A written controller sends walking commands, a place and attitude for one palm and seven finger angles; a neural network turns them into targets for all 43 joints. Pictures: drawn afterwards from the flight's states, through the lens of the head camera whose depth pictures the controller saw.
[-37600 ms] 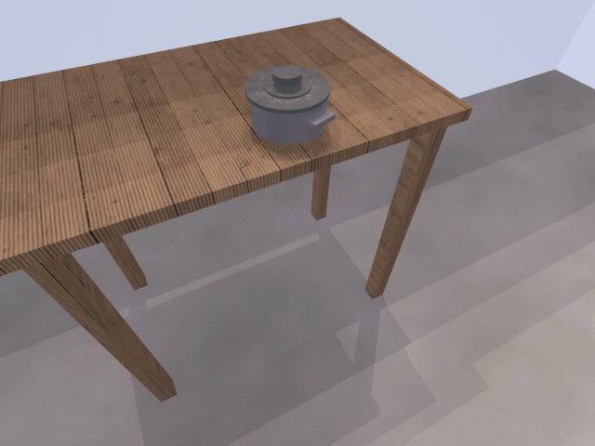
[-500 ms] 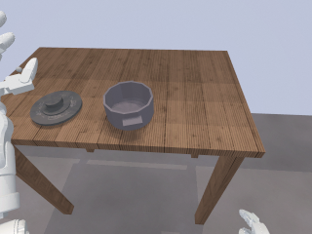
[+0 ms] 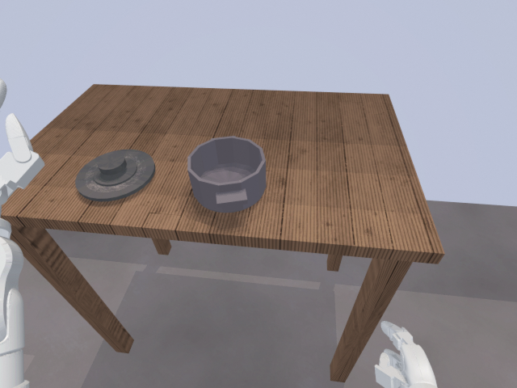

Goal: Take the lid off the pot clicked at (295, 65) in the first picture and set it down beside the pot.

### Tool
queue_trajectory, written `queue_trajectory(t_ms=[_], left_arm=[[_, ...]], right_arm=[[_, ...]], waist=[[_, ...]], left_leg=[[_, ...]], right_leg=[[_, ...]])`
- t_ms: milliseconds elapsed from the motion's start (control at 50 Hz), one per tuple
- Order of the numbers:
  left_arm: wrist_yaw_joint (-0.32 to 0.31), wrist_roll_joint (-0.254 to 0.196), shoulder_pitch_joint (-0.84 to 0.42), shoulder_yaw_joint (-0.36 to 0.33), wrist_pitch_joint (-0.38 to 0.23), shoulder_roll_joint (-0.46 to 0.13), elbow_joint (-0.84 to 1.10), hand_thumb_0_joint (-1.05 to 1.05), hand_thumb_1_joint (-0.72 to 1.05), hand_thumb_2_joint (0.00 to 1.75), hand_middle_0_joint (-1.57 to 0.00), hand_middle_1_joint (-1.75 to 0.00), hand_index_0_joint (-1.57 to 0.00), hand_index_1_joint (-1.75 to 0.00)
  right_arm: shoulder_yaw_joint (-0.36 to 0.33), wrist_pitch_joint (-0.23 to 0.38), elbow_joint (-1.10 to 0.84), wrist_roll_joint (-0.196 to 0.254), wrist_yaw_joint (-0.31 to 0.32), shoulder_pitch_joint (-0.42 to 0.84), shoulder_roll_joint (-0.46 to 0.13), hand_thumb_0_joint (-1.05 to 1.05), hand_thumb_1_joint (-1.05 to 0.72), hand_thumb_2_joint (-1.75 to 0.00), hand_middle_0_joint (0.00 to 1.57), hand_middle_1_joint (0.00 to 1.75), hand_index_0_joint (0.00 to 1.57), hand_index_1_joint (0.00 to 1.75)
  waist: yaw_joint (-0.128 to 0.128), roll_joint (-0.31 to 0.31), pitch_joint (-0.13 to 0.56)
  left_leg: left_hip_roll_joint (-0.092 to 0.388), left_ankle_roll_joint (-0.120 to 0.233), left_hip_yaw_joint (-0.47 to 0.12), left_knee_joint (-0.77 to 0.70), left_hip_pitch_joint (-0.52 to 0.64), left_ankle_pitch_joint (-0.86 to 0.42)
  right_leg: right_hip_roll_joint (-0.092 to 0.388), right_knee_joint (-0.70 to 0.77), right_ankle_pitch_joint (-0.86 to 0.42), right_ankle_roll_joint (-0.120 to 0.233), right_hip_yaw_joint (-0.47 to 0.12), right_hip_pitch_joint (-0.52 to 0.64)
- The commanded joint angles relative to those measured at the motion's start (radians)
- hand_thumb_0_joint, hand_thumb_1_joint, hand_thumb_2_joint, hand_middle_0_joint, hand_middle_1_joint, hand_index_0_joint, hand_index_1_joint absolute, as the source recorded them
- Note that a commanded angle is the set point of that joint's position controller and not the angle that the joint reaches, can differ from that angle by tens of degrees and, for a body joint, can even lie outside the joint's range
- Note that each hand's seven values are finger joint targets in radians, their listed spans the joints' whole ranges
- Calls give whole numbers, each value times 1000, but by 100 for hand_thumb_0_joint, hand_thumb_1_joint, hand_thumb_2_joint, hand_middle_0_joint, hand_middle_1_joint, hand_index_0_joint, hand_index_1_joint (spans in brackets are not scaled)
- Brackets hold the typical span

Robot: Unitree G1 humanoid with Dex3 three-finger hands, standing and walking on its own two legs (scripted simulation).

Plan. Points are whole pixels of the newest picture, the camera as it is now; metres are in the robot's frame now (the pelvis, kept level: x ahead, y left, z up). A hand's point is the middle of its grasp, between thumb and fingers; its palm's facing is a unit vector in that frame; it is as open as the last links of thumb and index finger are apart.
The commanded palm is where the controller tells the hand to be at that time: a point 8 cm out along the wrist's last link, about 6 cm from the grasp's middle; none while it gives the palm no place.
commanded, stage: draw the hand back to the body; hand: left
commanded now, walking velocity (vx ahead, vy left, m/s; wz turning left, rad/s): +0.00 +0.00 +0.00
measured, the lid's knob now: (112, 164) +0.48 +0.36 +0.08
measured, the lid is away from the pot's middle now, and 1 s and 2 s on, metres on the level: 0.24 0.24 0.24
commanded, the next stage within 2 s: step back with the hand held close in 0.70 s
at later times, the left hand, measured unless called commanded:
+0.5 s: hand out of the picture +0.19 +0.27 +0.26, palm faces +0.47 -0.84 -0.27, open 7.4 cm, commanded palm +0.12 +0.31 +0.27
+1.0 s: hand out of the picture +0.18 +0.29 +0.28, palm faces +0.50 -0.79 -0.35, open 7.4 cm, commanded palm +0.11 +0.34 +0.27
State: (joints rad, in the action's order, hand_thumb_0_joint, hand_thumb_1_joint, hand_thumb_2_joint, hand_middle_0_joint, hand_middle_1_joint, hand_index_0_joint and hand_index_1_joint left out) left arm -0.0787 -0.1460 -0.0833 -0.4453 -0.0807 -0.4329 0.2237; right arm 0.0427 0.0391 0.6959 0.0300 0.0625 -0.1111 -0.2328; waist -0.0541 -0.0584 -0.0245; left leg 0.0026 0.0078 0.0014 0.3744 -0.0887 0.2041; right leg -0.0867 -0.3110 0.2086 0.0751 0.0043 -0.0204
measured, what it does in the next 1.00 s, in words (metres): shifts its weight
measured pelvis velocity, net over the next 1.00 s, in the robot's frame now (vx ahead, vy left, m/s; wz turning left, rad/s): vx -0.02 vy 0.06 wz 0.00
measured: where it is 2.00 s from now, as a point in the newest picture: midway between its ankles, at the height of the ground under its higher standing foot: outside the picture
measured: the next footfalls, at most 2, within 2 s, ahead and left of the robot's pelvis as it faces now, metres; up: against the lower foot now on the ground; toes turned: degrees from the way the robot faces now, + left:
left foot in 1.88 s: -0.09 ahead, +0.18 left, +0.00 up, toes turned -1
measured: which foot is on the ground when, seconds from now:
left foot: down 0.00-1.00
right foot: down 0.00-1.00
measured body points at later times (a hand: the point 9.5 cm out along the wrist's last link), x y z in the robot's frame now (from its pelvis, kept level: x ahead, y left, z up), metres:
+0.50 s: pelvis -0.01 +0.03 +0.00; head -0.04 +0.02 +0.45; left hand +0.16 +0.31 +0.28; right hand +0.19 -0.19 -0.08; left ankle +0.00 +0.12 -0.75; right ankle -0.02 -0.07 -0.75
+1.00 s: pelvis -0.02 +0.06 +0.00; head -0.03 +0.06 +0.45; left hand +0.15 +0.33 +0.29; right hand +0.18 -0.17 -0.08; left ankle +0.00 +0.12 -0.75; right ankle -0.02 -0.07 -0.75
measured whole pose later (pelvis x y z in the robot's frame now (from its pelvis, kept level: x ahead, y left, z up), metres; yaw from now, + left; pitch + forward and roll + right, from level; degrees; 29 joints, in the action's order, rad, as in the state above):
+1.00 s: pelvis -0.02 +0.06 +0.00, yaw +0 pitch -2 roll -2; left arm -0.10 -0.09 0.29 -0.50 -0.20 -0.45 0.67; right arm 0.03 0.02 0.62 0.02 0.03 -0.14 -0.22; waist -0.03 -0.03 0.00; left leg -0.03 0.08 0.02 0.45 -0.21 0.21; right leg -0.05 -0.33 0.18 0.00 -0.01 -0.11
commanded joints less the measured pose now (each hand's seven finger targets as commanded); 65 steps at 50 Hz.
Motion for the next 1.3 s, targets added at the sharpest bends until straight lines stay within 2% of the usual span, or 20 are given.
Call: queue_trajectory(t_ms=[0,60,160,220,300,360,460,500,620,760,780,800,820,860,920,1000,1100,1200,1240,1280], left_arm=[[-5,-2,-202,-70,-76,-220,274,0,90,90,-20,-30,-20,-30],[-4,-6,-162,-82,-65,-219,236,0,90,90,-20,-30,-20,-30],[3,-7,-58,-81,-90,-197,375,0,90,90,-20,-30,-20,-30],[0,-7,-9,-78,-89,-186,391,0,90,90,-20,-30,-20,-30],[-2,-6,35,-106,-93,-199,424,0,90,90,-20,-30,-20,-30],[5,-5,107,-69,-92,-154,466,0,90,90,-20,-30,-20,-30],[2,-2,214,-99,-91,-170,539,0,90,90,-20,-30,-20,-30],[0,-2,218,-107,-95,-176,577,0,90,90,-20,-30,-20,-30],[-10,8,210,-73,-85,-137,533,0,90,90,-20,-30,-20,-30],[-8,14,225,-70,-89,-137,606,0,90,90,-20,-30,-20,-30],[-11,11,225,-89,-94,-161,635,0,90,90,-20,-30,-20,-30],[-35,44,40,-255,-156,-359,742,0,90,90,-20,-30,-20,-30],[-38,41,153,-203,-167,-259,606,0,90,90,-20,-30,-20,-30],[-28,56,256,-132,-153,-180,570,0,90,90,-20,-30,-20,-30],[-25,59,294,-111,-162,-170,565,0,90,90,-20,-30,-20,-30],[-30,51,395,-158,-160,-205,596,0,90,90,-20,-30,-20,-30],[-35,49,517,-231,-177,-253,759,0,90,90,-20,-30,-20,-30],[-54,53,536,-278,-188,-267,834,0,90,90,-20,-30,-20,-30],[-64,59,497,-290,-188,-262,794,0,90,90,-20,-30,-20,-30],[-70,56,467,-294,-190,-263,750,0,90,90,-20,-30,-20,-30]], right_arm=[[-43,59,-161,-5,4,154,-108,0,-90,-90,20,30,20,30],[-42,56,-155,-4,7,156,-106,0,-90,-90,20,30,20,30],[-42,67,-170,-11,4,167,-97,0,-90,-90,20,30,20,30],[-43,71,-166,-15,3,164,-98,0,-90,-90,20,30,20,30],[-46,70,-161,-17,4,165,-95,0,-90,-90,20,30,20,30],[-44,76,-169,-19,0,163,-90,0,-90,-90,20,30,20,30],[-50,78,-175,-25,-5,153,-92,0,-90,-90,20,30,20,30],[-49,78,-177,-25,-4,158,-90,0,-90,-90,20,30,20,30],[-42,86,-164,-24,1,147,-86,0,-90,-90,20,30,20,30],[-45,90,-178,-28,-6,149,-89,0,-90,-90,20,30,20,30],[-44,92,-181,-26,-6,146,-91,0,-90,-90,20,30,20,30],[-47,75,-236,-13,-6,155,-138,0,-90,-90,20,30,20,30],[-50,65,-209,-22,-2,127,-111,0,-90,-90,20,30,20,30],[-63,43,-217,-16,-19,100,-115,0,-90,-90,20,30,20,30],[-78,23,-232,-6,-23,81,-128,0,-90,-90,20,30,20,30],[-87,-8,-264,-2,-19,62,-130,0,-90,-90,20,30,20,30],[-98,-23,-313,-1,-25,52,-128,0,-90,-90,20,30,20,30],[-106,9,-320,-17,-24,18,-132,0,-90,-90,20,30,20,30],[-111,23,-304,-17,-22,6,-130,0,-90,-90,20,30,20,30],[-114,32,-289,-8,-18,-7,-126,0,-90,-90,20,30,20,30]], waist=[[5,-22,186],[5,26,102],[-9,-33,149],[-6,12,133],[-6,-35,105],[-6,-30,83],[-13,11,99],[-13,-18,103],[1,-24,10],[-13,-30,78],[-12,-40,108],[22,-53,32],[26,48,29],[42,105,47],[54,14,104],[48,-11,166],[38,-39,236],[45,-181,219],[51,-153,176],[64,-65,165]], left_leg=[[11,51,26,-17,123,-219],[15,52,20,-36,91,-161],[14,49,12,-37,114,-186],[20,47,5,-43,107,-175],[20,44,3,-43,96,-142],[24,41,-3,-49,95,-136],[29,38,-13,-44,89,-155],[26,37,-15,-42,86,-139],[37,28,-39,-69,62,-66],[40,23,-55,-77,74,-74],[40,24,-58,-70,88,-84],[48,56,-87,-35,-29,39],[36,61,-99,-2,-39,39],[37,59,-92,63,2,-22],[69,56,-97,41,-8,-131],[109,59,-119,15,-39,-304],[153,52,-161,-7,-98,-400],[228,75,-211,-90,-258,-218],[232,93,-208,-98,-353,-27],[201,84,-201,-48,-337,29]], right_leg=[[82,48,-276,-43,-23,-32],[78,74,-189,-45,-18,-67],[80,63,-204,-39,-16,-34],[77,67,-183,-40,-10,-42],[80,81,-140,-37,-16,-58],[78,81,-126,-36,-11,-67],[76,71,-139,-35,-8,-55],[77,76,-124,-33,-14,-55],[72,85,-47,-28,0,-106],[70,62,-61,-25,3,-67],[69,56,-75,-24,-1,-51],[115,78,-81,-29,-135,-157],[144,94,-60,-24,-144,-179],[179,115,-79,-15,-185,-233],[177,39,-216,-23,-138,-196],[137,-55,-286,-48,-77,-144],[97,-166,-196,-64,-34,-115],[71,-361,97,-71,-27,-122],[76,-363,114,-68,-28,-92],[88,-246,51,-58,-37,-97]])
